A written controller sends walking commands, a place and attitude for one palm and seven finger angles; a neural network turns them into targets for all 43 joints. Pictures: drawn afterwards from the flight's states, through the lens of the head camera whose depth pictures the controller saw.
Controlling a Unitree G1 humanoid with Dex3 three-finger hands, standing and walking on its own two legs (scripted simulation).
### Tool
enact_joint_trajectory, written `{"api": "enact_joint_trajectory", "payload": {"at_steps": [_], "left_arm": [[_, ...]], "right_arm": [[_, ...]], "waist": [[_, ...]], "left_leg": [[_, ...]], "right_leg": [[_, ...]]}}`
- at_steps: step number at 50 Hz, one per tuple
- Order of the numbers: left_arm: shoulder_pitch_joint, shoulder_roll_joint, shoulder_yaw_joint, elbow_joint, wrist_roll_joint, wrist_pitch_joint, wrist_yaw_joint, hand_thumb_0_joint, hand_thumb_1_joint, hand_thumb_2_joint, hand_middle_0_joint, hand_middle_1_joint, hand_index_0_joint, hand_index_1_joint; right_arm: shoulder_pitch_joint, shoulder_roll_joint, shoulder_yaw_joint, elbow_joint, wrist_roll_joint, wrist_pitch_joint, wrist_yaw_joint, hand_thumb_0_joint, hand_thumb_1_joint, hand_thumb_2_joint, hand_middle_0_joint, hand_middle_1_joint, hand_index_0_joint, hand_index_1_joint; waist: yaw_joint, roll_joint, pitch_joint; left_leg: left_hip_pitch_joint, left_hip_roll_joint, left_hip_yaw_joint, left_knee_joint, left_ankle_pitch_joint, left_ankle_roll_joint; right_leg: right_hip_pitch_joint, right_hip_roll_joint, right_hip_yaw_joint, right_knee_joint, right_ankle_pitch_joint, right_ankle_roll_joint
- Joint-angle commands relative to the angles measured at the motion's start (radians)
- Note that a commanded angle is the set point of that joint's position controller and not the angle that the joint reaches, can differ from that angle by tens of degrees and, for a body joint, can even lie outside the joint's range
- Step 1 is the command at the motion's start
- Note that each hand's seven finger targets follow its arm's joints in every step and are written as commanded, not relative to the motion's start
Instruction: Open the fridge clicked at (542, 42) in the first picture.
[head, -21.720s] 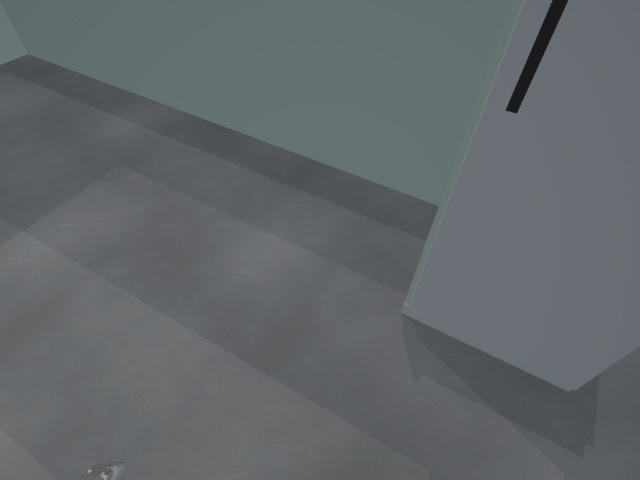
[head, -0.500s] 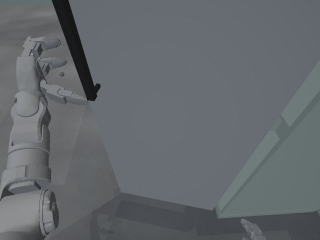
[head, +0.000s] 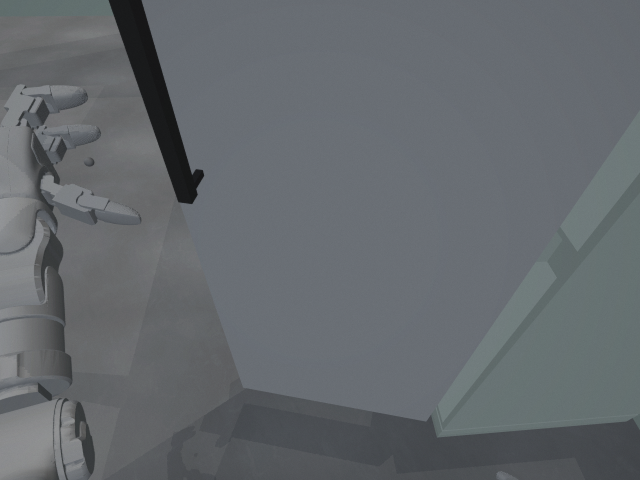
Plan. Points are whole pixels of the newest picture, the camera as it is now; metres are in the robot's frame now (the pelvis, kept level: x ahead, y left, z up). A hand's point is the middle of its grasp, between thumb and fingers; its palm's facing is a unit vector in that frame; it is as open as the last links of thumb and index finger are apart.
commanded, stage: slip the hand off the handle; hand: left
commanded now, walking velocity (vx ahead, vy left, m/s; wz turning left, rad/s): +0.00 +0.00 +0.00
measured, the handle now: (165, 94) +0.45 +0.20 +0.26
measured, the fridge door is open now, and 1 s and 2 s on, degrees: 75 75 75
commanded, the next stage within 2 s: draw the hand back to the body in 0.58 s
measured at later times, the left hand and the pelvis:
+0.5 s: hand (28, 224) +0.29 +0.30 +0.21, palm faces +0.38 -0.91 -0.14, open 14.7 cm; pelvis -0.01 -0.03 +0.00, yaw +1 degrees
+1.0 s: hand (33, 257) +0.26 +0.27 +0.21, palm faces -0.01 -1.00 -0.07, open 14.7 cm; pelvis -0.01 -0.01 +0.00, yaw +1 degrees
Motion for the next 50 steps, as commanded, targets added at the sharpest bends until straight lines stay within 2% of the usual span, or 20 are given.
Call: {"api": "enact_joint_trajectory", "payload": {"at_steps": [1, 5, 6, 10, 12, 14, 17, 19, 20, 24, 32, 34, 35, 36, 38, 39, 42, 44, 47, 50], "left_arm": [[-0.351, 0.245, 0.04, -0.319, -0.03, -0.048, -0.002, 0.0, -0.55, 0.2, -0.25, -1.15, -0.25, -1.15], [-0.27, 0.289, 0.096, -0.36, -0.037, -0.028, 0.005, 0.0, -0.55, 0.2, -0.25, -1.15, -0.25, -1.15], [-0.279, 0.259, 0.069, -0.38, -0.043, -0.025, 0.001, 0.0, -0.55, 0.2, -0.25, -1.15, -0.25, -1.15], [-0.22, 0.302, 0.118, -0.388, -0.055, -0.017, -0.013, 0.0, -0.55, 0.2, -0.25, -1.15, -0.25, -1.15], [-0.212, 0.28, 0.096, -0.398, -0.065, -0.013, -0.03, 0.0, -0.55, 0.2, -0.25, -1.15, -0.25, -1.15], [-0.167, 0.296, 0.119, -0.394, -0.075, -0.008, -0.047, 0.0, -0.55, 0.2, -0.25, -1.15, -0.25, -1.15], [-0.162, 0.298, 0.111, -0.368, -0.093, 0.007, -0.075, 0.0, -0.55, 0.2, -0.25, -1.15, -0.25, -1.15], [-0.153, 0.315, 0.132, -0.398, -0.103, -0.002, -0.086, 0.0, -0.55, 0.2, -0.25, -1.15, -0.25, -1.15], [-0.141, 0.312, 0.131, -0.414, -0.108, -0.003, -0.094, 0.0, -0.55, 0.2, -0.25, -1.15, -0.25, -1.15], [-0.053, 0.351, 0.188, -0.433, -0.131, -0.009, -0.119, 0.0, -0.55, 0.2, -0.25, -1.15, -0.25, -1.15], [-0.138, 0.296, 0.108, -0.456, -0.139, 0.001, -0.132, 0.0, -0.55, 0.2, -0.25, -1.15, -0.25, -1.15], [-0.178, 0.285, 0.084, -0.465, -0.131, -0.005, -0.123, 0.0, -0.55, 0.2, -0.25, -1.15, -0.25, -1.15], [-0.17, 0.313, 0.114, -0.469, -0.127, -0.008, -0.114, 0.0, -0.55, 0.2, -0.25, -1.15, -0.25, -1.15], [-0.127, 0.262, 0.043, -0.349, -0.186, 0.063, -0.219, 0.0, -0.55, 0.2, -0.25, -1.15, -0.25, -1.15], [-0.102, 0.36, 0.134, -0.42, -0.228, 0.119, -0.318, 0.0, -0.55, 0.2, -0.25, -1.15, -0.25, -1.15], [-0.044, 0.398, 0.174, -0.413, -0.244, 0.144, -0.356, 0.0, -0.55, 0.2, -0.25, -1.15, -0.25, -1.15], [0.0, 0.402, 0.183, -0.431, -0.287, 0.197, -0.465, 0.0, -0.55, 0.2, -0.25, -1.15, -0.25, -1.15], [0.075, 0.449, 0.265, -0.499, -0.309, 0.206, -0.474, 0.0, -0.55, 0.2, -0.25, -1.15, -0.25, -1.15], [0.187, 0.328, 0.207, -0.538, -0.318, 0.221, -0.445, 0.0, -0.55, 0.2, -0.25, -1.15, -0.25, -1.15], [0.219, 0.277, 0.168, -0.548, -0.313, 0.26, -0.421, 0.0, -0.55, 0.2, -0.25, -1.15, -0.25, -1.15]], "right_arm": [[-0.092, -0.146, -0.051, -0.159, 0.007, -0.055, -0.02, 0.0, -0.9, -0.9, 0.2, 0.3, 0.2, 0.3], [-0.116, -0.143, -0.045, -0.162, 0.008, -0.06, -0.028, 0.0, -0.9, -0.9, 0.2, 0.3, 0.2, 0.3], [-0.128, -0.138, -0.041, -0.165, 0.009, -0.064, -0.028, 0.0, -0.9, -0.9, 0.2, 0.3, 0.2, 0.3], [-0.146, -0.137, -0.039, -0.167, 0.012, -0.07, -0.037, 0.0, -0.9, -0.9, 0.2, 0.3, 0.2, 0.3], [-0.16, -0.132, -0.032, -0.172, 0.016, -0.074, -0.04, 0.0, -0.9, -0.9, 0.2, 0.3, 0.2, 0.3], [-0.166, -0.134, -0.033, -0.172, 0.016, -0.076, -0.043, 0.0, -0.9, -0.9, 0.2, 0.3, 0.2, 0.3], [-0.177, -0.132, -0.027, -0.174, 0.024, -0.081, -0.051, 0.0, -0.9, -0.9, 0.2, 0.3, 0.2, 0.3], [-0.185, -0.134, -0.031, -0.175, 0.023, -0.086, -0.054, 0.0, -0.9, -0.9, 0.2, 0.3, 0.2, 0.3], [-0.19, -0.13, -0.027, -0.182, 0.023, -0.09, -0.052, 0.0, -0.9, -0.9, 0.2, 0.3, 0.2, 0.3], [-0.198, -0.133, -0.028, -0.186, 0.023, -0.093, -0.052, 0.0, -0.9, -0.9, 0.2, 0.3, 0.2, 0.3], [-0.207, -0.13, -0.018, -0.177, 0.029, -0.126, -0.071, 0.0, -0.9, -0.9, 0.2, 0.3, 0.2, 0.3], [-0.204, -0.132, -0.02, -0.169, 0.025, -0.137, -0.074, 0.0, -0.9, -0.9, 0.2, 0.3, 0.2, 0.3], [-0.199, -0.133, -0.022, -0.168, 0.021, -0.139, -0.073, 0.0, -0.9, -0.9, 0.2, 0.3, 0.2, 0.3], [-0.212, -0.154, -0.008, -0.164, 0.043, -0.143, -0.079, 0.0, -0.9, -0.9, 0.2, 0.3, 0.2, 0.3], [-0.231, -0.153, -0.005, -0.199, 0.047, -0.154, -0.085, 0.0, -0.9, -0.9, 0.2, 0.3, 0.2, 0.3], [-0.236, -0.159, 0.002, -0.208, 0.044, -0.154, -0.079, 0.0, -0.9, -0.9, 0.2, 0.3, 0.2, 0.3], [-0.251, -0.15, 0.018, -0.238, 0.051, -0.156, -0.057, 0.0, -0.9, -0.9, 0.2, 0.3, 0.2, 0.3], [-0.255, -0.148, 0.014, -0.272, 0.042, -0.161, -0.033, 0.0, -0.9, -0.9, 0.2, 0.3, 0.2, 0.3], [-0.242, -0.13, 0.014, -0.289, 0.05, -0.163, -0.005, 0.0, -0.9, -0.9, 0.2, 0.3, 0.2, 0.3], [-0.241, -0.142, 0.007, -0.284, 0.056, -0.154, 0.001, 0.0, -0.9, -0.9, 0.2, 0.3, 0.2, 0.3]], "waist": [[0.023, 0.077, -0.264], [0.038, 0.064, -0.246], [0.032, 0.063, -0.235], [0.04, 0.045, -0.224], [0.037, 0.054, -0.195], [0.044, 0.046, -0.196], [0.034, 0.031, -0.153], [0.039, 0.024, -0.172], [0.044, 0.054, -0.186], [0.062, 0.035, -0.189], [0.03, 0.075, -0.128], [0.025, 0.078, -0.137], [0.036, 0.084, -0.173], [0.013, 0.088, -0.212], [0.059, 0.076, -0.257], [0.077, 0.074, -0.261], [0.075, 0.06, -0.201], [0.106, 0.06, -0.216], [0.09, 0.034, -0.14], [0.077, 0.034, -0.078]], "left_leg": [[0.196, 0.017, -0.055, -0.064, 0.328, -0.014], [0.165, 0.01, -0.039, -0.066, 0.286, -0.002], [0.165, 0.008, -0.037, -0.069, 0.262, 0.0], [0.146, 0.003, -0.026, -0.068, 0.228, 0.009], [0.138, 0.0, -0.025, -0.071, 0.205, 0.008], [0.137, -0.001, -0.018, -0.063, 0.211, 0.012], [0.113, -0.004, -0.018, -0.067, 0.156, 0.012], [0.117, -0.004, -0.014, -0.055, 0.165, 0.014], [0.117, -0.009, -0.013, -0.051, 0.177, 0.014], [0.1, -0.007, -0.012, -0.042, 0.19, 0.012], [0.111, -0.01, -0.036, -0.053, 0.109, 0.009], [0.126, -0.007, -0.042, -0.051, 0.104, 0.011], [0.131, -0.009, -0.048, -0.051, 0.12, 0.011], [0.162, -0.005, -0.045, -0.068, 0.119, 0.015], [0.185, -0.006, -0.057, -0.072, 0.197, 0.019], [0.18, -0.006, -0.056, -0.068, 0.233, 0.018], [0.189, -0.013, -0.062, -0.077, 0.271, 0.017], [0.201, -0.017, -0.063, -0.078, 0.312, 0.016], [0.197, -0.002, -0.058, -0.098, 0.304, 0.004], [0.181, 0.005, -0.056, -0.115, 0.236, -0.001]], "right_leg": [[0.033, 0.033, -0.035, -0.031, 0.236, -0.048], [0.062, 0.028, -0.028, -0.034, 0.237, -0.045], [0.054, 0.027, -0.028, -0.041, 0.222, -0.043], [0.072, 0.022, -0.019, -0.046, 0.214, -0.038], [0.062, 0.021, -0.017, -0.052, 0.198, -0.037], [0.073, 0.017, -0.011, -0.052, 0.217, -0.036], [0.048, 0.014, -0.007, -0.066, 0.167, -0.028], [0.064, 0.009, 0.002, -0.064, 0.181, -0.026], [0.074, 0.004, 0.007, -0.058, 0.202, -0.026], [0.098, 0.001, 0.01, -0.044, 0.229, -0.024], [0.007, 0.009, -0.005, -0.065, 0.095, -0.026], [0.002, 0.007, -0.004, -0.069, 0.081, -0.03], [0.018, 0.008, -0.006, -0.061, 0.095, -0.032], [0.086, 0.001, -0.002, -0.066, 0.133, -0.036], [0.147, 0.0, -0.007, -0.057, 0.227, -0.038], [0.175, -0.001, -0.005, -0.05, 0.268, -0.038], [0.165, 0.009, -0.022, -0.049, 0.314, -0.032], [0.18, 0.014, -0.023, -0.048, 0.343, -0.035], [0.13, 0.03, -0.051, -0.053, 0.306, -0.038], [0.092, 0.03, -0.054, -0.073, 0.23, -0.036]]}}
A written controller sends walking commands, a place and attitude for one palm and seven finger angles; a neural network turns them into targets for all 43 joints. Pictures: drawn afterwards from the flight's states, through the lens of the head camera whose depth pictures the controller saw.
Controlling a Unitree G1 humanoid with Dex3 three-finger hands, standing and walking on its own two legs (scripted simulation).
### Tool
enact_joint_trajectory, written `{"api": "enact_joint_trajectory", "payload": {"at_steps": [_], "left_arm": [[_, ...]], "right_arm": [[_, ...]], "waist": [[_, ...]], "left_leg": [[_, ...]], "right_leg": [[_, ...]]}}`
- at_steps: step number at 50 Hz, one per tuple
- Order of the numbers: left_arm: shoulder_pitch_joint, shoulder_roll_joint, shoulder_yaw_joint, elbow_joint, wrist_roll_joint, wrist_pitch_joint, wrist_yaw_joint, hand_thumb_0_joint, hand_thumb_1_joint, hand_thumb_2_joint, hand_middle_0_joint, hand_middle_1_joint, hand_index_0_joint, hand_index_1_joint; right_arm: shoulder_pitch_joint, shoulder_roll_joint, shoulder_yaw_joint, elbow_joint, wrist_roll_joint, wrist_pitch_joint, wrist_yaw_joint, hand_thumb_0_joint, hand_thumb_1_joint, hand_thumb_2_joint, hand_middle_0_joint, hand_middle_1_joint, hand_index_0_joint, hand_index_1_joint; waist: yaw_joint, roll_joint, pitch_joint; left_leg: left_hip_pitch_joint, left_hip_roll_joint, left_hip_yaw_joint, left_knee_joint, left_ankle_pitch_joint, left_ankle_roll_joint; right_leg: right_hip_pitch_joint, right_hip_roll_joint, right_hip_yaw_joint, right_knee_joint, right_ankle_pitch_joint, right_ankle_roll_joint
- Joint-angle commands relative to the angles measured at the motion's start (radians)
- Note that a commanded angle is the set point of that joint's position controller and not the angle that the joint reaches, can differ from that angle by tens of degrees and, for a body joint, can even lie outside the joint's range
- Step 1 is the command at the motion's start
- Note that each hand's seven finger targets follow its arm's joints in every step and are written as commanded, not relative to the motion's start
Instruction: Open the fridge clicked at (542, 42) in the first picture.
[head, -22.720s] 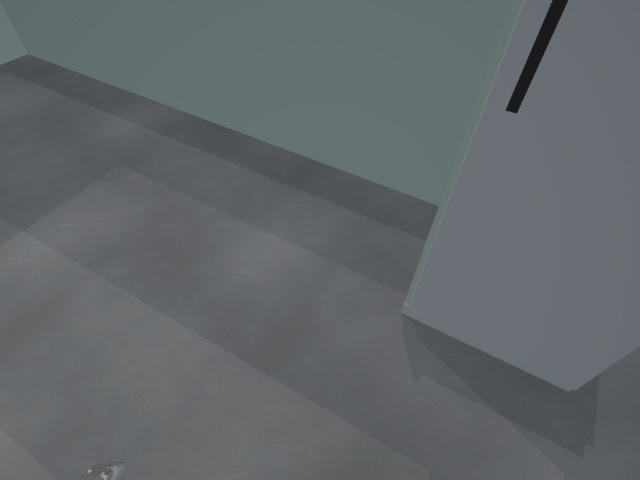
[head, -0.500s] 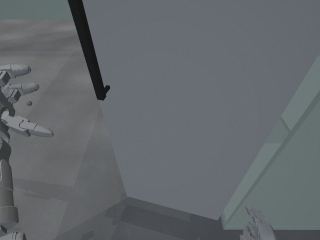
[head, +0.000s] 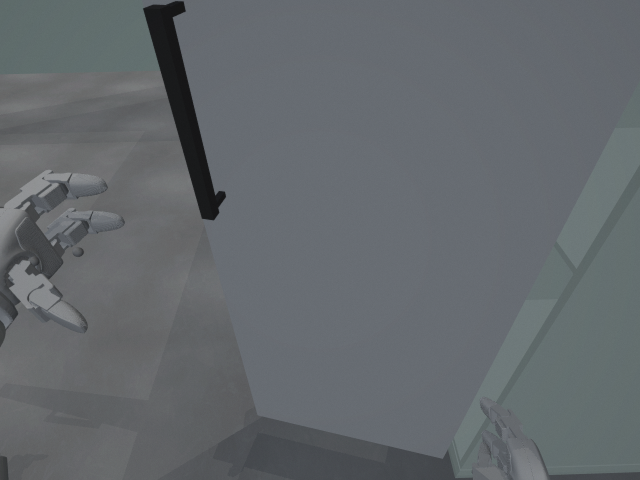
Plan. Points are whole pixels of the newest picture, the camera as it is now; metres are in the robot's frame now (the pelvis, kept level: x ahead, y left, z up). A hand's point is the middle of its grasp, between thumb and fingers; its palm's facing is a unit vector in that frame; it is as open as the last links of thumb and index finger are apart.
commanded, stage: draw the hand back to the body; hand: left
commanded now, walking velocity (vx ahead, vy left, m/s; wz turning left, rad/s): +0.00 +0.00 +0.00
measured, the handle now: (195, 124) +0.46 +0.21 +0.26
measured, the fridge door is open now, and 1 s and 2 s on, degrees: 75 75 75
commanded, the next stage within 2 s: step back with the hand held close in 1.28 s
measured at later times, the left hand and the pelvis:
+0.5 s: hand (60, 304) +0.22 +0.29 +0.18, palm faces +0.51 -0.82 -0.27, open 12.8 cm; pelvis +0.00 +0.00 +0.01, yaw +1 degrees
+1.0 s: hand (69, 341) +0.19 +0.26 +0.16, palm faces +0.48 -0.79 -0.38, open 8.0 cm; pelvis +0.01 -0.01 +0.01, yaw +1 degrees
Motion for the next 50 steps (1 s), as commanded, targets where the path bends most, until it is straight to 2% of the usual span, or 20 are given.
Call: {"api": "enact_joint_trajectory", "payload": {"at_steps": [1, 7, 9, 10, 11, 12, 13, 18, 19, 23, 24, 27, 31, 36, 39, 42, 44, 45, 49, 50], "left_arm": [[-0.223, 0.212, 0.055, -0.236, -0.019, -0.004, 0.033, 0.0, -0.55, 0.2, -0.25, -1.15, -0.25, -1.15], [-0.276, 0.186, 0.007, -0.39, 0.007, -0.02, 0.077, 0.0, -0.477, 0.235, -0.247, -1.107, -0.247, -1.107], [-0.271, 0.238, 0.064, -0.422, 0.004, -0.042, 0.087, 0.0, -0.405, 0.27, -0.245, -1.065, -0.245, -1.065], [-0.236, 0.187, 0.019, -0.413, 0.008, -0.043, 0.085, 0.0, -0.369, 0.287, -0.244, -1.044, -0.244, -1.044], [-0.302, 0.234, 0.028, -0.566, 0.176, -0.175, 0.315, 0.0, -0.332, 0.305, -0.242, -1.023, -0.242, -1.023], [-0.107, 0.096, -0.023, -0.421, 0.183, -0.2, 0.412, 0.0, -0.296, 0.322, -0.241, -1.001, -0.241, -1.001], [-0.019, 0.046, -0.039, -0.424, 0.2, -0.222, 0.474, 0.0, -0.26, 0.34, -0.24, -0.98, -0.24, -0.98], [0.016, 0.059, -0.04, -0.575, 0.269, -0.327, 0.609, 0.0, -0.079, 0.428, -0.234, -0.874, -0.234, -0.874], [0.046, 0.055, -0.05, -0.564, 0.278, -0.338, 0.623, 0.0, -0.043, 0.445, -0.232, -0.853, -0.232, -0.853], [0.075, 0.048, -0.061, -0.597, 0.304, -0.36, 0.657, 0.0, 0.102, 0.515, -0.228, -0.767, -0.228, -0.767], [0.101, 0.063, -0.048, -0.592, 0.309, -0.365, 0.663, 0.0, 0.139, 0.533, -0.226, -0.746, -0.226, -0.746], [0.197, 0.022, -0.069, -0.601, 0.31, -0.369, 0.666, 0.0, 0.248, 0.585, -0.223, -0.683, -0.223, -0.683], [0.297, 0.035, -0.041, -0.599, 0.309, -0.371, 0.661, 0.0, 0.393, 0.655, -0.218, -0.598, -0.218, -0.598], [0.383, 0.03, -0.04, -0.656, 0.313, -0.372, 0.657, 0.0, 0.574, 0.743, -0.211, -0.491, -0.211, -0.491], [0.426, 0.034, -0.03, -0.657, 0.312, -0.368, 0.657, 0.0, 0.682, 0.795, -0.207, -0.427, -0.207, -0.427], [0.444, 0.009, -0.055, -0.711, 0.316, -0.373, 0.66, 0.0, 0.791, 0.848, -0.204, -0.364, -0.204, -0.364], [0.477, 0.025, -0.037, -0.703, 0.317, -0.37, 0.661, 0.0, 0.864, 0.882, -0.201, -0.321, -0.201, -0.321], [0.504, -0.006, -0.063, -0.702, 0.314, -0.367, 0.659, 0.0, 0.9, 0.9, -0.2, -0.3, -0.2, -0.3], [0.425, 0.027, -0.046, -0.715, 0.32, -0.369, 0.666, 0.0, 0.9, 0.9, -0.2, -0.3, -0.2, -0.3], [0.43, 0.002, -0.065, -0.712, 0.319, -0.369, 0.667, 0.0, 0.9, 0.9, -0.2, -0.3, -0.2, -0.3]], "right_arm": [[-0.161, -0.119, -0.052, -0.18, 0.007, -0.052, 0.003, 0.0, -0.9, -0.9, 0.2, 0.3, 0.2, 0.3], [-0.176, -0.103, -0.043, -0.17, -0.001, -0.064, -0.025, 0.0, -0.9, -0.9, 0.2, 0.3, 0.2, 0.3], [-0.183, -0.106, -0.04, -0.158, -0.009, -0.067, -0.032, 0.0, -0.9, -0.9, 0.2, 0.3, 0.2, 0.3], [-0.181, -0.097, -0.038, -0.157, -0.007, -0.07, -0.033, 0.0, -0.9, -0.9, 0.2, 0.3, 0.2, 0.3], [-0.146, -0.089, -0.054, -0.136, -0.068, -0.088, -0.009, 0.0, -0.9, -0.9, 0.2, 0.3, 0.2, 0.3], [-0.143, -0.089, -0.057, -0.101, -0.072, -0.092, -0.006, 0.0, -0.9, -0.9, 0.2, 0.3, 0.2, 0.3], [-0.151, -0.083, -0.06, -0.092, -0.068, -0.079, -0.003, 0.0, -0.9, -0.9, 0.2, 0.3, 0.2, 0.3], [-0.165, -0.081, -0.078, -0.076, -0.078, -0.043, -0.004, 0.0, -0.9, -0.9, 0.2, 0.3, 0.2, 0.3], [-0.165, -0.083, -0.079, -0.068, -0.081, -0.041, -0.009, 0.0, -0.9, -0.9, 0.2, 0.3, 0.2, 0.3], [-0.175, -0.078, -0.087, -0.059, -0.084, -0.025, -0.015, 0.0, -0.9, -0.9, 0.2, 0.3, 0.2, 0.3], [-0.178, -0.083, -0.091, -0.053, -0.088, -0.025, -0.019, 0.0, -0.9, -0.9, 0.2, 0.3, 0.2, 0.3], [-0.18, -0.069, -0.096, -0.056, -0.087, -0.014, -0.016, 0.0, -0.9, -0.9, 0.2, 0.3, 0.2, 0.3], [-0.179, -0.073, -0.103, -0.059, -0.089, 0.004, -0.01, 0.0, -0.9, -0.9, 0.2, 0.3, 0.2, 0.3], [-0.174, -0.066, -0.109, -0.073, -0.089, 0.017, -0.004, 0.0, -0.9, -0.9, 0.2, 0.3, 0.2, 0.3], [-0.177, -0.068, -0.113, -0.076, -0.091, 0.022, -0.007, 0.0, -0.9, -0.9, 0.2, 0.3, 0.2, 0.3], [-0.172, -0.055, -0.11, -0.085, -0.091, 0.022, -0.007, 0.0, -0.9, -0.9, 0.2, 0.3, 0.2, 0.3], [-0.172, -0.061, -0.11, -0.082, -0.096, 0.022, -0.009, 0.0, -0.9, -0.9, 0.2, 0.3, 0.2, 0.3], [-0.174, -0.053, -0.11, -0.088, -0.092, 0.023, -0.009, 0.0, -0.9, -0.9, 0.2, 0.3, 0.2, 0.3], [-0.178, -0.059, -0.106, -0.077, -0.097, 0.023, -0.018, 0.0, -0.9, -0.9, 0.2, 0.3, 0.2, 0.3], [-0.174, -0.051, -0.105, -0.079, -0.095, 0.022, -0.018, 0.0, -0.9, -0.9, 0.2, 0.3, 0.2, 0.3]], "waist": [[0.028, 0.033, -0.064], [0.011, 0.078, -0.077], [0.025, 0.08, -0.108], [0.017, 0.076, -0.089], [0.022, 0.056, 0.02], [0.003, 0.022, 0.059], [0.017, 0.027, 0.072], [0.027, 0.093, -0.06], [0.026, 0.049, -0.05], [0.028, 0.054, -0.048], [0.03, 0.012, -0.045], [0.034, 0.033, -0.031], [0.043, -0.027, -0.013], [0.045, 0.017, -0.015], [0.046, -0.018, 0.01], [0.039, 0.043, -0.003], [0.044, 0.011, 0.01], [0.04, 0.005, 0.024], [0.036, 0.02, 0.044], [0.031, 0.031, 0.039]], "left_leg": [[0.072, -0.001, -0.046, -0.096, 0.2, 0.009], [0.117, 0.0, -0.064, -0.115, 0.125, 0.009], [0.134, -0.005, -0.064, -0.117, 0.142, 0.008], [0.126, -0.001, -0.064, -0.118, 0.14, 0.01], [0.048, -0.02, -0.066, -0.127, 0.106, 0.007], [0.033, -0.004, -0.073, -0.153, 0.033, -0.007], [0.025, 0.004, -0.075, -0.176, -0.017, -0.008], [0.098, 0.001, -0.038, -0.18, 0.075, 0.002], [0.097, 0.005, -0.037, -0.182, 0.089, 0.007], [0.124, 0.001, -0.029, -0.187, 0.139, 0.008], [0.127, 0.003, -0.029, -0.185, 0.169, 0.012], [0.131, 0.004, -0.015, -0.176, 0.227, 0.01], [0.121, 0.003, -0.007, -0.174, 0.268, 0.012], [0.136, 0.005, 0.004, -0.159, 0.331, 0.01], [0.128, 0.006, 0.007, -0.162, 0.313, 0.013], [0.141, 0.006, 0.004, -0.16, 0.31, 0.008], [0.142, 0.003, 0.004, -0.163, 0.31, 0.011], [0.138, 0.009, 0.007, -0.159, 0.311, 0.013], [0.143, 0.002, 0.005, -0.17, 0.246, 0.014], [0.144, 0.005, 0.004, -0.17, 0.241, 0.013]], "right_leg": [[-0.043, 0.026, -0.035, -0.073, 0.203, -0.024], [-0.043, 0.029, -0.036, -0.095, 0.098, -0.028], [-0.015, 0.03, -0.031, -0.107, 0.112, -0.031], [-0.02, 0.027, -0.037, -0.1, 0.109, -0.03], [-0.061, 0.025, -0.01, -0.155, 0.072, -0.025], [-0.066, 0.019, -0.028, -0.138, 0.041, -0.027], [-0.047, 0.013, -0.027, -0.14, 0.024, -0.026], [0.058, 0.0, -0.01, -0.14, 0.091, -0.029], [0.066, 0.001, -0.01, -0.145, 0.1, -0.028], [0.078, 0.002, -0.012, -0.149, 0.124, -0.025], [0.088, 0.003, -0.014, -0.153, 0.147, -0.024], [0.106, -0.003, -0.015, -0.138, 0.192, -0.023], [0.117, -0.003, -0.018, -0.145, 0.24, -0.018], [0.119, -0.005, -0.014, -0.14, 0.292, -0.015], [0.111, -0.002, -0.017, -0.152, 0.279, -0.012], [0.114, -0.006, -0.016, -0.139, 0.26, -0.014], [0.107, -0.003, -0.019, -0.155, 0.27, -0.012], [0.106, -0.007, -0.017, -0.146, 0.268, -0.011], [0.079, -0.002, -0.016, -0.173, 0.21, -0.011], [0.086, -0.006, -0.016, -0.162, 0.201, -0.012]]}}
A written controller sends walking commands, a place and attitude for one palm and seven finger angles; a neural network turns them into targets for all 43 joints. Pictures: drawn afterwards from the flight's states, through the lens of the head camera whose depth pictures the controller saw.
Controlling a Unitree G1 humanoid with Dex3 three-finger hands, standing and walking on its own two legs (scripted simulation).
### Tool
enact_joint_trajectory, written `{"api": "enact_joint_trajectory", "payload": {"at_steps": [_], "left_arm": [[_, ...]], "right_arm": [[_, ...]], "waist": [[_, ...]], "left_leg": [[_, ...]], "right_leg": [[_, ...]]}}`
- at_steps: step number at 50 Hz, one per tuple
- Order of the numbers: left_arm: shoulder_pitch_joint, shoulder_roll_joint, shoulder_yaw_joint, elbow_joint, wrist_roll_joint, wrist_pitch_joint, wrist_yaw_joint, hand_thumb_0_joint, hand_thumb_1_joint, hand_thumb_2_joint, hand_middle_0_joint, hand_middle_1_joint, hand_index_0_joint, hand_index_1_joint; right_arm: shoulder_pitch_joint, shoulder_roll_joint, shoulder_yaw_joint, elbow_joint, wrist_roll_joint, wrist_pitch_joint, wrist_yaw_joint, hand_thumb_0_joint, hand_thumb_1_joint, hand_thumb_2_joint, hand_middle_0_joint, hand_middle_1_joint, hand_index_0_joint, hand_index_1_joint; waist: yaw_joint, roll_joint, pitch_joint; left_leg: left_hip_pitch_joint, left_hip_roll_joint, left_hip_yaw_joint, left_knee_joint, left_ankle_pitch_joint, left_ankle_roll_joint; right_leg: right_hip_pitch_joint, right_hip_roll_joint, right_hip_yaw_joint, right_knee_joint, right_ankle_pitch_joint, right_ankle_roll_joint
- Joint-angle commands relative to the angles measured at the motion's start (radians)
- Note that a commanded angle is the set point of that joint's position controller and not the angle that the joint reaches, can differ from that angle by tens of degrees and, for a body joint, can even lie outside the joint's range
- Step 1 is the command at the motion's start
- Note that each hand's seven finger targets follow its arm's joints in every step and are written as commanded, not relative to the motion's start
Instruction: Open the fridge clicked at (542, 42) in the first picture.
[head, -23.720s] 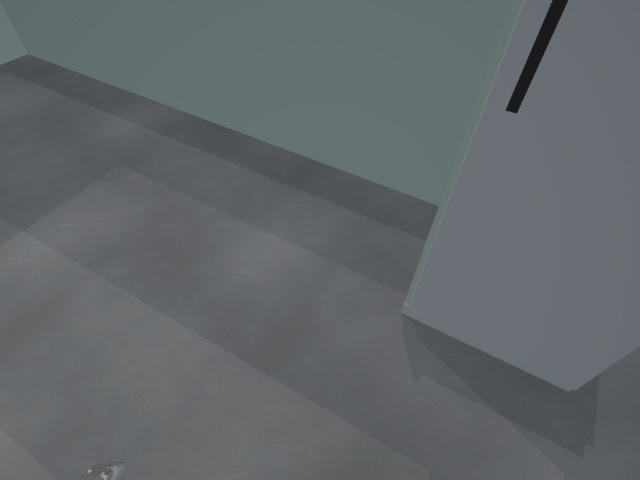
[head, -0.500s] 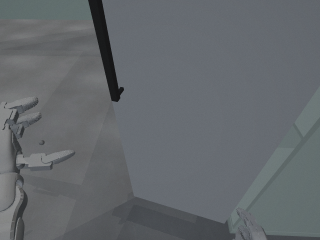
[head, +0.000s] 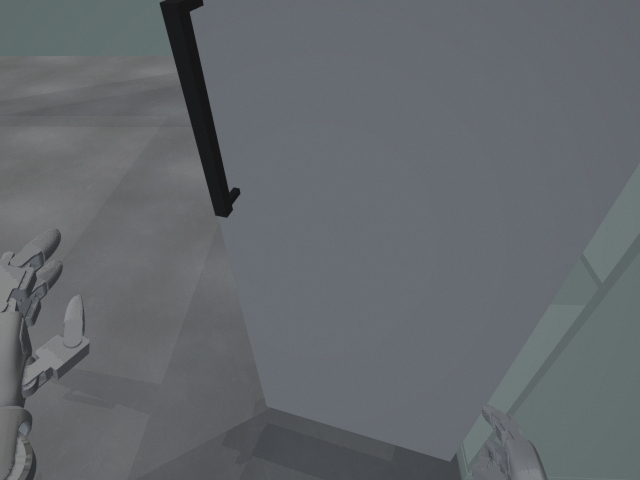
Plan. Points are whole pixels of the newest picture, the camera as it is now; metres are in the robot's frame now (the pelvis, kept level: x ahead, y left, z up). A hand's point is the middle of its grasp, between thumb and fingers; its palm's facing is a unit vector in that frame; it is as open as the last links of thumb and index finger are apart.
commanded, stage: draw the hand back to the body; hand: left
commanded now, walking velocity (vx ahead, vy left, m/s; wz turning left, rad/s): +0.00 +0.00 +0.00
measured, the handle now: (211, 120) +0.45 +0.21 +0.25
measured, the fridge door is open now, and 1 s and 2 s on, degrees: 75 75 75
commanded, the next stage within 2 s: step back with the hand held close in 0.28 s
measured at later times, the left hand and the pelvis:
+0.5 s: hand (73, 332) +0.19 +0.27 +0.17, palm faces +0.47 -0.79 -0.39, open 7.4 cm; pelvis -0.01 +0.00 +0.00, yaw +0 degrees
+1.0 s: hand (13, 393) +0.13 +0.29 +0.15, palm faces +0.45 -0.76 -0.46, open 7.4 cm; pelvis -0.07 +0.02 -0.01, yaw +0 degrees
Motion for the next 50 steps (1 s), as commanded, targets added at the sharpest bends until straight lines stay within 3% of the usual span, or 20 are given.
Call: {"api": "enact_joint_trajectory", "payload": {"at_steps": [1, 5, 9, 10, 14, 17, 19, 20, 21, 22, 23, 27, 31, 34, 36, 39, 43, 47, 49, 50], "left_arm": [[-0.155, 0.201, 0.121, -0.201, 0.002, -0.063, 0.026, 0.0, 0.9, 0.9, -0.2, -0.3, -0.2, -0.3], [-0.13, 0.178, 0.099, -0.18, -0.001, -0.055, 0.023, 0.0, 0.9, 0.9, -0.2, -0.3, -0.2, -0.3], [-0.14, 0.21, 0.125, -0.192, 0.003, -0.058, 0.024, 0.0, 0.9, 0.9, -0.2, -0.3, -0.2, -0.3], [-0.13, 0.179, 0.1, -0.192, 0.0, -0.057, 0.021, 0.0, 0.9, 0.9, -0.2, -0.3, -0.2, -0.3], [-0.139, 0.215, 0.132, -0.198, 0.004, -0.062, 0.024, 0.0, 0.9, 0.9, -0.2, -0.3, -0.2, -0.3], [-0.118, 0.188, 0.114, -0.193, -0.001, -0.063, 0.021, 0.0, 0.9, 0.9, -0.2, -0.3, -0.2, -0.3], [-0.127, 0.212, 0.134, -0.192, 0.0, -0.067, 0.022, 0.0, 0.9, 0.9, -0.2, -0.3, -0.2, -0.3], [-0.152, 0.172, 0.088, -0.211, 0.0, -0.069, 0.019, 0.0, 0.9, 0.9, -0.2, -0.3, -0.2, -0.3], [-0.283, 0.321, 0.219, -0.279, 0.013, -0.113, 0.034, 0.0, 0.9, 0.9, -0.2, -0.3, -0.2, -0.3], [-0.164, 0.234, 0.157, -0.182, 0.014, -0.118, 0.027, 0.0, 0.9, 0.9, -0.2, -0.3, -0.2, -0.3], [-0.105, 0.203, 0.129, -0.165, 0.02, -0.119, 0.023, 0.0, 0.9, 0.9, -0.2, -0.3, -0.2, -0.3], [-0.016, 0.215, 0.145, -0.226, 0.022, -0.139, 0.031, 0.0, 0.9, 0.9, -0.2, -0.3, -0.2, -0.3], [0.039, 0.247, 0.186, -0.268, 0.015, -0.147, 0.042, 0.0, 0.9, 0.9, -0.2, -0.3, -0.2, -0.3], [0.049, 0.273, 0.212, -0.291, 0.015, -0.157, 0.048, 0.0, 0.9, 0.9, -0.2, -0.3, -0.2, -0.3], [0.054, 0.258, 0.203, -0.275, 0.015, -0.162, 0.05, 0.0, 0.9, 0.9, -0.2, -0.3, -0.2, -0.3], [0.026, 0.257, 0.204, -0.282, 0.024, -0.173, 0.053, 0.0, 0.9, 0.9, -0.2, -0.3, -0.2, -0.3], [0.008, 0.236, 0.196, -0.253, 0.041, -0.19, 0.058, 0.0, 0.9, 0.9, -0.2, -0.3, -0.2, -0.3], [-0.016, 0.234, 0.191, -0.272, 0.053, -0.209, 0.062, 0.0, 0.9, 0.9, -0.2, -0.3, -0.2, -0.3], [-0.027, 0.257, 0.211, -0.296, 0.057, -0.22, 0.067, 0.0, 0.9, 0.9, -0.2, -0.3, -0.2, -0.3], [-0.031, 0.234, 0.19, -0.298, 0.056, -0.223, 0.067, 0.0, 0.9, 0.9, -0.2, -0.3, -0.2, -0.3]], "right_arm": [[-0.119, -0.097, -0.031, -0.151, -0.002, -0.053, -0.019, 0.0, -0.9, -0.9, 0.2, 0.3, 0.2, 0.3], [-0.125, -0.092, -0.03, -0.152, -0.001, -0.05, -0.019, 0.0, -0.9, -0.9, 0.2, 0.3, 0.2, 0.3], [-0.13, -0.099, -0.032, -0.149, -0.006, -0.05, -0.018, 0.0, -0.9, -0.9, 0.2, 0.3, 0.2, 0.3], [-0.13, -0.09, -0.029, -0.152, -0.003, -0.049, -0.015, 0.0, -0.9, -0.9, 0.2, 0.3, 0.2, 0.3], [-0.133, -0.098, -0.03, -0.149, -0.006, -0.052, -0.016, 0.0, -0.9, -0.9, 0.2, 0.3, 0.2, 0.3], [-0.132, -0.09, -0.032, -0.153, -0.002, -0.051, -0.014, 0.0, -0.9, -0.9, 0.2, 0.3, 0.2, 0.3], [-0.134, -0.097, -0.033, -0.148, -0.005, -0.052, -0.016, 0.0, -0.9, -0.9, 0.2, 0.3, 0.2, 0.3], [-0.134, -0.091, -0.032, -0.154, -0.002, -0.055, -0.013, 0.0, -0.9, -0.9, 0.2, 0.3, 0.2, 0.3], [-0.15, -0.117, -0.027, -0.2, 0.013, -0.033, -0.005, 0.0, -0.9, -0.9, 0.2, 0.3, 0.2, 0.3], [-0.136, -0.099, -0.023, -0.17, 0.006, -0.016, -0.006, 0.0, -0.9, -0.9, 0.2, 0.3, 0.2, 0.3], [-0.128, -0.102, -0.029, -0.18, 0.004, -0.003, -0.001, 0.0, -0.9, -0.9, 0.2, 0.3, 0.2, 0.3], [-0.112, -0.11, -0.045, -0.218, 0.007, 0.031, -0.003, 0.0, -0.9, -0.9, 0.2, 0.3, 0.2, 0.3], [-0.107, -0.113, -0.052, -0.25, 0.013, 0.057, -0.009, 0.0, -0.9, -0.9, 0.2, 0.3, 0.2, 0.3], [-0.104, -0.118, -0.056, -0.263, 0.016, 0.061, -0.016, 0.0, -0.9, -0.9, 0.2, 0.3, 0.2, 0.3], [-0.097, -0.119, -0.057, -0.268, 0.018, 0.06, -0.019, 0.0, -0.9, -0.9, 0.2, 0.3, 0.2, 0.3], [-0.096, -0.13, -0.06, -0.27, 0.02, 0.046, -0.023, 0.0, -0.9, -0.9, 0.2, 0.3, 0.2, 0.3], [-0.082, -0.136, -0.062, -0.266, 0.022, 0.025, -0.022, 0.0, -0.9, -0.9, 0.2, 0.3, 0.2, 0.3], [-0.064, -0.132, -0.064, -0.256, 0.021, 0.0, -0.017, 0.0, -0.9, -0.9, 0.2, 0.3, 0.2, 0.3], [-0.062, -0.138, -0.065, -0.247, 0.015, -0.015, -0.017, 0.0, -0.9, -0.9, 0.2, 0.3, 0.2, 0.3], [-0.058, -0.131, -0.06, -0.246, 0.015, -0.02, -0.016, 0.0, -0.9, -0.9, 0.2, 0.3, 0.2, 0.3]], "waist": [[-0.012, 0.005, -0.035], [-0.012, 0.002, -0.029], [-0.002, -0.006, -0.051], [-0.009, 0.006, -0.037], [0.0, 0.019, -0.041], [-0.006, 0.001, -0.036], [-0.002, 0.004, -0.031], [-0.012, 0.001, -0.038], [-0.044, 0.002, 0.025], [-0.053, -0.057, 0.016], [-0.053, -0.067, -0.005], [-0.056, 0.01, -0.129], [-0.054, -0.005, -0.175], [-0.053, 0.019, -0.18], [-0.056, 0.019, -0.162], [-0.057, 0.05, -0.135], [-0.062, 0.033, -0.08], [-0.067, -0.013, -0.07], [-0.069, 0.006, -0.076], [-0.072, 0.008, -0.069]], "left_leg": [[0.014, 0.003, 0.013, -0.063, 0.208, 0.021], [0.014, 0.009, 0.014, -0.063, 0.206, 0.024], [0.021, 0.006, 0.013, -0.065, 0.215, 0.025], [0.014, 0.009, 0.011, -0.065, 0.211, 0.022], [0.015, 0.006, 0.009, -0.071, 0.212, 0.02], [0.008, 0.009, 0.01, -0.07, 0.198, 0.02], [0.01, 0.005, 0.011, -0.072, 0.191, 0.023], [0.011, 0.008, 0.011, -0.07, 0.195, 0.023], [-0.075, 0.025, -0.017, -0.025, 0.148, 0.041], [-0.077, 0.023, -0.029, -0.001, 0.152, 0.04], [-0.074, 0.024, -0.026, 0.018, 0.167, 0.038], [-0.059, 0.043, -0.027, 0.014, 0.323, 0.033], [-0.092, 0.06, -0.045, 0.0, 0.382, 0.032], [-0.134, 0.066, -0.057, -0.019, 0.335, 0.038], [-0.182, 0.078, -0.069, -0.045, 0.27, 0.044], [-0.301, 0.091, -0.096, -0.086, 0.092, 0.063], [-0.485, 0.101, -0.122, -0.12, -0.227, 0.088], [-0.509, 0.079, -0.12, -0.068, -0.316, 0.084], [-0.491, 0.079, -0.13, -0.062, -0.316, 0.083], [-0.494, 0.081, -0.136, -0.068, -0.317, 0.081]], "right_leg": [[-0.047, -0.001, -0.009, -0.066, 0.182, -0.007], [-0.037, -0.006, -0.005, -0.063, 0.182, -0.006], [-0.026, -0.003, -0.005, -0.072, 0.193, -0.007], [-0.025, -0.007, -0.005, -0.063, 0.183, -0.008], [-0.022, -0.003, -0.006, -0.074, 0.183, -0.01], [-0.02, -0.005, -0.007, -0.066, 0.168, -0.008], [-0.029, -0.004, -0.004, -0.085, 0.164, -0.007], [-0.021, -0.008, -0.005, -0.07, 0.167, -0.007], [-0.125, -0.046, 0.091, -0.119, 0.208, -0.01], [-0.14, -0.075, 0.091, -0.115, 0.227, -0.016], [-0.155, -0.085, 0.1, -0.111, 0.239, -0.018], [-0.109, -0.078, 0.064, -0.032, 0.345, -0.007], [-0.079, -0.055, 0.043, 0.018, 0.356, 0.003], [-0.069, -0.042, 0.039, 0.037, 0.328, 0.009], [-0.063, -0.028, 0.038, 0.053, 0.28, 0.016], [-0.017, -0.014, 0.041, 0.083, 0.227, 0.019], [0.027, -0.012, 0.071, 0.11, 0.136, 0.018], [-0.027, -0.037, 0.109, 0.065, 0.025, 0.003], [-0.057, -0.042, 0.116, 0.053, -0.013, -0.004], [-0.066, -0.037, 0.107, 0.06, -0.024, -0.004]]}}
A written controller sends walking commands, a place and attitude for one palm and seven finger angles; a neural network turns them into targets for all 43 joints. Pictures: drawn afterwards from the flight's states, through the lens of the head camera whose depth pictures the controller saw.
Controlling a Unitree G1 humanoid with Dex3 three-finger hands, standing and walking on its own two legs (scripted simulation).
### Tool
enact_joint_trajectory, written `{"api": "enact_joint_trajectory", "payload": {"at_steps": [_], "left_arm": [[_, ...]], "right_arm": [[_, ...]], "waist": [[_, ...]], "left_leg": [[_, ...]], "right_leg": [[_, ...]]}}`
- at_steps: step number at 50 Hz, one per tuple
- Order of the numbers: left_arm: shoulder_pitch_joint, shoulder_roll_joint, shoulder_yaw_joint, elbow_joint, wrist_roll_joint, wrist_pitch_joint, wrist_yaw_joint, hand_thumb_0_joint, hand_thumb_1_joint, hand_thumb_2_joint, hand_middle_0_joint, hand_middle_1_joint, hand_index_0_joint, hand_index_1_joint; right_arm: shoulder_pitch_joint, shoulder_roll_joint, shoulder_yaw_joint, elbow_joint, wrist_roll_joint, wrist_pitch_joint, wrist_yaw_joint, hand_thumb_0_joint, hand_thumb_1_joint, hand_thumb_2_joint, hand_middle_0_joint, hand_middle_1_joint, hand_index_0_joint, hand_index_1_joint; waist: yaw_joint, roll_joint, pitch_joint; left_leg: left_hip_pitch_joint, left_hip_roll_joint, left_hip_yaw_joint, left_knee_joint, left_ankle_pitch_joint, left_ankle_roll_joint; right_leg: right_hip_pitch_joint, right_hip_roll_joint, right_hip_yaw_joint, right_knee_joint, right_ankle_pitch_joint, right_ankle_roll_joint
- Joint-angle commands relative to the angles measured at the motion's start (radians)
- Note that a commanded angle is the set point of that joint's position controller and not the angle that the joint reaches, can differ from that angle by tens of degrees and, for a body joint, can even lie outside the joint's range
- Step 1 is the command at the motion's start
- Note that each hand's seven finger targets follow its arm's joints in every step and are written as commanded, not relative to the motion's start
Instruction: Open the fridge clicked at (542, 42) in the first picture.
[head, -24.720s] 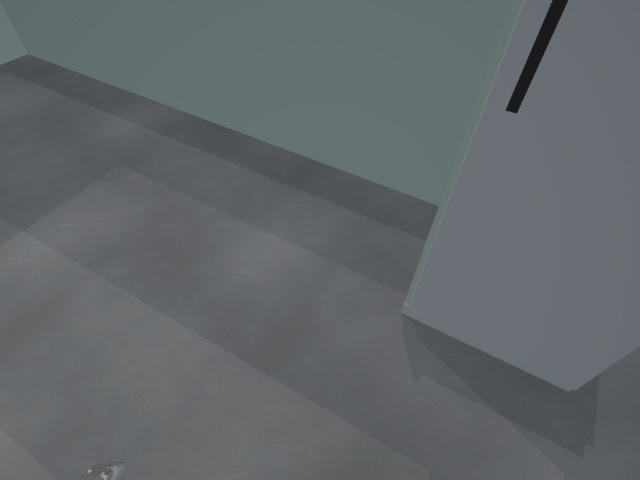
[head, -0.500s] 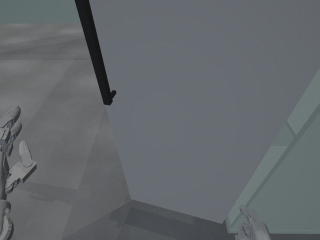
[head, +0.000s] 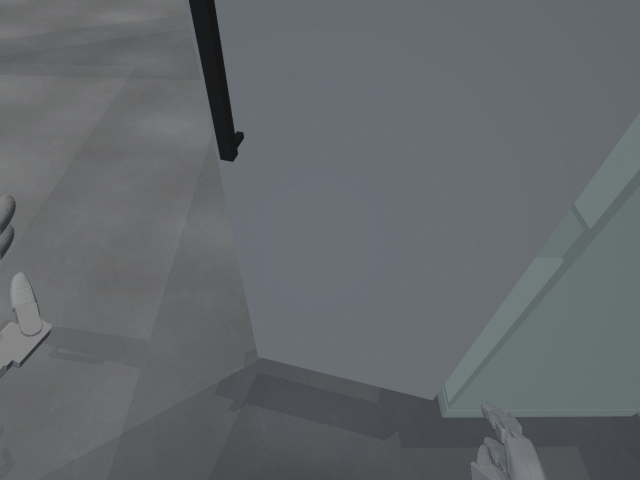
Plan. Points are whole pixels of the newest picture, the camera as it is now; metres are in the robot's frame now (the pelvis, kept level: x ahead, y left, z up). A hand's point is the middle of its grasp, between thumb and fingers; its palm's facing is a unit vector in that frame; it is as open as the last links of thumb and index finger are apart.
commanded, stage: step back with the hand held close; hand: left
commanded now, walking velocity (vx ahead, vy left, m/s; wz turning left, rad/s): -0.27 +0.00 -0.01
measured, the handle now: (219, 55) +0.53 +0.18 +0.27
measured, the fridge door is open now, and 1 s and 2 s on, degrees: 75 75 75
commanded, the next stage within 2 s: stop stepping back and stand still in 0.92 s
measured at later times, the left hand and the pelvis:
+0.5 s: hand out of the picture +0.16 +0.28 +0.17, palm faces +0.45 -0.76 -0.47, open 7.4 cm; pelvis -0.04 +0.01 +0.00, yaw +3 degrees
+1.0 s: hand out of the picture +0.09 +0.28 +0.18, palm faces +0.39 -0.82 -0.42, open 7.4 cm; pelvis -0.13 +0.02 +0.00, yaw -3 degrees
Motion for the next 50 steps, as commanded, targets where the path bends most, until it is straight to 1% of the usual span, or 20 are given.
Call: {"api": "enact_joint_trajectory", "payload": {"at_steps": [1, 8, 13, 15, 18, 21, 22, 25, 28, 31, 34, 37, 40, 41, 43, 45, 47, 48, 49, 50], "left_arm": [[-0.084, 0.19, 0.115, -0.228, 0.005, -0.08, 0.026, 0.0, 0.9, 0.9, -0.2, -0.3, -0.2, -0.3], [-0.058, 0.193, 0.155, -0.217, 0.022, -0.111, 0.022, 0.0, 0.9, 0.9, -0.2, -0.3, -0.2, -0.3], [-0.094, 0.2, 0.12, -0.231, -0.001, -0.105, 0.024, 0.0, 0.9, 0.9, -0.2, -0.3, -0.2, -0.3], [-0.081, 0.213, 0.117, -0.236, -0.008, -0.102, 0.036, 0.0, 0.9, 0.9, -0.2, -0.3, -0.2, -0.3], [-0.065, 0.231, 0.138, -0.271, -0.007, -0.107, 0.045, 0.0, 0.9, 0.9, -0.2, -0.3, -0.2, -0.3], [-0.033, 0.212, 0.186, -0.27, 0.019, -0.123, 0.032, 0.0, 0.9, 0.9, -0.2, -0.3, -0.2, -0.3], [-0.033, 0.214, 0.193, -0.253, 0.023, -0.122, 0.024, 0.0, 0.9, 0.9, -0.2, -0.3, -0.2, -0.3], [0.015, 0.193, 0.171, -0.239, 0.004, -0.123, 0.011, 0.0, 0.9, 0.9, -0.2, -0.3, -0.2, -0.3], [0.007, 0.172, 0.108, -0.268, -0.029, -0.121, 0.008, 0.0, 0.9, 0.9, -0.2, -0.3, -0.2, -0.3], [-0.084, 0.202, 0.091, -0.29, -0.024, -0.131, 0.009, 0.0, 0.9, 0.9, -0.2, -0.3, -0.2, -0.3], [-0.142, 0.249, 0.118, -0.315, -0.024, -0.122, 0.008, 0.0, 0.9, 0.9, -0.2, -0.3, -0.2, -0.3], [-0.029, 0.274, 0.165, -0.32, -0.053, -0.089, -0.002, 0.0, 0.9, 0.9, -0.2, -0.3, -0.2, -0.3], [0.105, 0.308, 0.204, -0.272, -0.073, -0.064, 0.002, 0.0, 0.9, 0.9, -0.2, -0.3, -0.2, -0.3], [0.097, 0.311, 0.196, -0.268, -0.07, -0.06, 0.005, 0.0, 0.9, 0.9, -0.2, -0.3, -0.2, -0.3], [0.05, 0.301, 0.177, -0.219, -0.048, -0.05, 0.011, 0.0, 0.9, 0.9, -0.2, -0.3, -0.2, -0.3], [-0.057, 0.272, 0.132, -0.169, -0.032, -0.045, 0.008, 0.0, 0.9, 0.9, -0.2, -0.3, -0.2, -0.3], [-0.134, 0.256, 0.094, -0.164, -0.036, -0.056, 0.002, 0.0, 0.9, 0.9, -0.2, -0.3, -0.2, -0.3], [-0.105, 0.247, 0.087, -0.144, -0.047, -0.066, -0.004, 0.0, 0.9, 0.9, -0.2, -0.3, -0.2, -0.3], [-0.084, 0.262, 0.092, -0.185, -0.049, -0.074, -0.005, 0.0, 0.9, 0.9, -0.2, -0.3, -0.2, -0.3], [-0.079, 0.239, 0.09, -0.22, -0.044, -0.072, -0.008, 0.0, 0.9, 0.9, -0.2, -0.3, -0.2, -0.3]], "right_arm": [[-0.092, -0.139, -0.06, -0.155, -0.005, -0.081, -0.015, 0.0, -0.9, -0.9, 0.2, 0.3, 0.2, 0.3], [-0.078, -0.145, -0.069, -0.148, -0.009, -0.117, -0.012, 0.0, -0.9, -0.9, 0.2, 0.3, 0.2, 0.3], [-0.053, -0.117, -0.065, -0.117, -0.016, -0.113, 0.011, 0.0, -0.9, -0.9, 0.2, 0.3, 0.2, 0.3], [-0.052, -0.102, -0.062, -0.095, -0.019, -0.101, 0.013, 0.0, -0.9, -0.9, 0.2, 0.3, 0.2, 0.3], [-0.074, -0.126, -0.069, -0.115, -0.008, -0.088, 0.004, 0.0, -0.9, -0.9, 0.2, 0.3, 0.2, 0.3], [-0.114, -0.16, -0.078, -0.145, -0.011, -0.109, -0.012, 0.0, -0.9, -0.9, 0.2, 0.3, 0.2, 0.3], [-0.109, -0.152, -0.088, -0.136, -0.019, -0.113, -0.013, 0.0, -0.9, -0.9, 0.2, 0.3, 0.2, 0.3], [-0.097, -0.129, -0.091, -0.116, -0.025, -0.134, 0.002, 0.0, -0.9, -0.9, 0.2, 0.3, 0.2, 0.3], [-0.086, -0.115, -0.078, -0.065, -0.031, -0.146, 0.018, 0.0, -0.9, -0.9, 0.2, 0.3, 0.2, 0.3], [-0.072, -0.114, -0.067, -0.023, -0.038, -0.136, 0.014, 0.0, -0.9, -0.9, 0.2, 0.3, 0.2, 0.3], [-0.092, -0.111, -0.081, -0.037, -0.028, -0.12, 0.009, 0.0, -0.9, -0.9, 0.2, 0.3, 0.2, 0.3], [-0.125, -0.091, -0.079, -0.101, 0.001, -0.086, 0.017, 0.0, -0.9, -0.9, 0.2, 0.3, 0.2, 0.3], [-0.157, -0.073, -0.061, -0.13, 0.008, -0.053, 0.008, 0.0, -0.9, -0.9, 0.2, 0.3, 0.2, 0.3], [-0.165, -0.078, -0.057, -0.121, 0.002, -0.048, 0.005, 0.0, -0.9, -0.9, 0.2, 0.3, 0.2, 0.3], [-0.15, -0.063, -0.042, -0.095, -0.024, -0.035, -0.005, 0.0, -0.9, -0.9, 0.2, 0.3, 0.2, 0.3], [-0.138, -0.077, -0.026, -0.09, -0.031, -0.032, -0.018, 0.0, -0.9, -0.9, 0.2, 0.3, 0.2, 0.3], [-0.12, -0.128, -0.043, -0.1, -0.005, -0.044, -0.027, 0.0, -0.9, -0.9, 0.2, 0.3, 0.2, 0.3], [-0.108, -0.143, -0.057, -0.1, 0.01, -0.056, -0.018, 0.0, -0.9, -0.9, 0.2, 0.3, 0.2, 0.3], [-0.138, -0.15, -0.058, -0.124, -0.008, -0.069, -0.014, 0.0, -0.9, -0.9, 0.2, 0.3, 0.2, 0.3], [-0.143, -0.149, -0.063, -0.117, -0.025, -0.082, -0.006, 0.0, -0.9, -0.9, 0.2, 0.3, 0.2, 0.3]], "waist": [[-0.013, 0.058, -0.076], [-0.007, 0.134, -0.093], [-0.024, -0.095, -0.069], [-0.031, -0.114, -0.117], [-0.03, -0.017, -0.124], [-0.009, 0.314, -0.119], [-0.009, 0.299, -0.116], [-0.004, 0.154, -0.118], [-0.012, 0.222, -0.148], [-0.006, 0.143, -0.25], [-0.002, 0.113, -0.399], [-0.005, -0.024, -0.382], [-0.009, -0.143, -0.202], [-0.013, -0.133, -0.126], [-0.029, -0.098, -0.006], [-0.04, -0.068, 0.071], [-0.023, 0.059, 0.002], [-0.012, 0.096, -0.082], [0.006, 0.243, -0.124], [0.016, 0.284, -0.211]], "left_leg": [[-0.213, 0.098, -0.138, -0.227, -0.374, 0.04], [-0.412, 0.149, -0.195, -0.281, -0.507, 0.077], [-0.144, 0.024, -0.065, 0.029, -0.271, -0.009], [0.011, 0.013, -0.04, 0.069, -0.125, -0.029], [-0.022, 0.06, -0.1, -0.064, -0.173, -0.005], [-0.483, 0.286, -0.371, -0.47, -0.641, 0.104], [-0.509, 0.33, -0.404, -0.483, -0.624, 0.132], [-0.28, 0.287, -0.33, -0.368, -0.36, 0.119], [0.006, 0.261, -0.28, -0.345, -0.135, 0.06], [0.331, 0.212, -0.161, -0.142, 0.529, 0.01], [0.497, 0.184, -0.064, -0.089, 0.708, -0.008], [0.476, 0.124, 0.005, -0.057, 0.484, -0.013], [0.293, 0.018, 0.034, 0.08, -0.004, -0.06], [0.242, -0.009, 0.017, 0.179, -0.061, -0.072], [0.103, 0.009, -0.026, 0.26, -0.102, -0.077], [0.019, 0.039, -0.056, 0.017, 0.048, -0.069], [0.131, 0.123, -0.124, -0.207, 0.508, -0.033], [0.191, 0.192, -0.171, -0.256, 0.519, -0.002], [0.175, 0.244, -0.263, -0.32, 0.507, 0.021], [0.036, 0.299, -0.34, -0.415, 0.19, 0.022]], "right_leg": [[0.188, -0.018, 0.109, -0.036, -0.112, -0.032], [0.365, 0.04, 0.098, 0.14, 0.029, -0.018], [0.01, -0.15, 0.306, -0.137, -0.102, -0.112], [-0.07, -0.183, 0.27, -0.151, -0.008, -0.125], [-0.043, -0.085, 0.172, -0.089, -0.088, -0.07], [0.37, 0.122, 0.035, 0.347, -0.071, 0.001], [0.388, 0.129, 0.044, 0.438, -0.078, 0.0], [0.23, 0.119, 0.055, 0.303, -0.215, -0.016], [0.109, 0.09, 0.04, 0.023, -0.263, -0.039], [0.034, 0.039, 0.085, -0.177, 0.095, -0.026], [0.037, 0.038, 0.067, -0.087, 0.259, 0.005], [-0.025, 0.012, 0.064, -0.111, 0.306, 0.046], [-0.179, -0.147, 0.168, -0.247, 0.081, -0.039], [-0.266, -0.199, 0.222, -0.28, -0.009, -0.098], [-0.266, -0.238, 0.247, -0.249, 0.12, -0.158], [-0.117, -0.154, 0.171, -0.144, 0.341, -0.109], [-0.028, 0.027, 0.078, -0.024, 0.273, -0.021], [0.014, 0.073, 0.069, 0.046, 0.076, -0.01], [0.024, 0.102, 0.077, 0.132, -0.188, -0.024], [0.164, 0.114, 0.094, 0.293, -0.316, -0.024]]}}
